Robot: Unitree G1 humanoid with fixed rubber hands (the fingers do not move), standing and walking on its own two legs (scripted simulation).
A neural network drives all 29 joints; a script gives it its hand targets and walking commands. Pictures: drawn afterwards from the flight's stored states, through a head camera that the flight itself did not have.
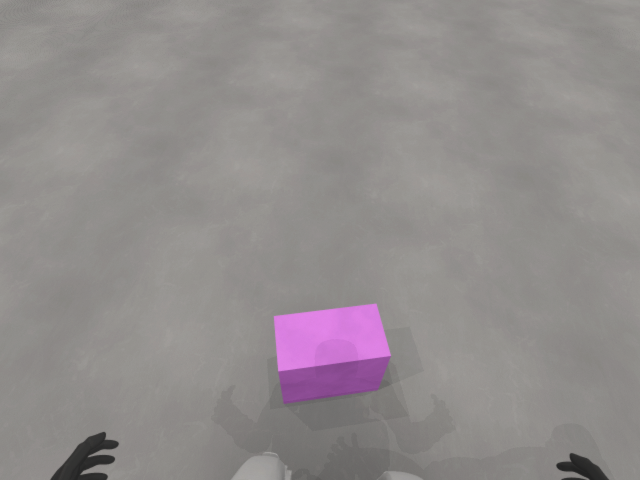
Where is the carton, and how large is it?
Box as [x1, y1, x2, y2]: [274, 304, 390, 403]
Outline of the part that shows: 376,304 274,316 278,372 284,403 375,390 378,388 390,354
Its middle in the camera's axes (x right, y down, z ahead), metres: +0.03 +0.34 +1.12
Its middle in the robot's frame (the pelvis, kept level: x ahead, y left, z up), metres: +0.53 -0.02 -0.60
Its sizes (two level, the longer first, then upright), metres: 0.289 0.155 0.255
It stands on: the floor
